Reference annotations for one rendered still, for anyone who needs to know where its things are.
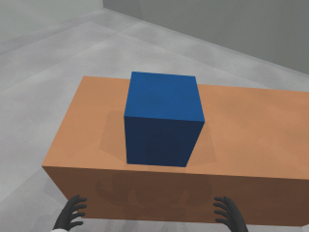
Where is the pedestal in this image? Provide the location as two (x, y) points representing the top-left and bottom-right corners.
(42, 75), (309, 227)

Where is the right robot hand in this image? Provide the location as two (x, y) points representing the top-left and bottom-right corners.
(212, 196), (249, 232)

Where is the carton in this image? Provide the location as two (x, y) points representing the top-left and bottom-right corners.
(124, 72), (206, 167)

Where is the left robot hand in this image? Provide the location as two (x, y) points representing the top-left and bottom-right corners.
(52, 194), (87, 232)

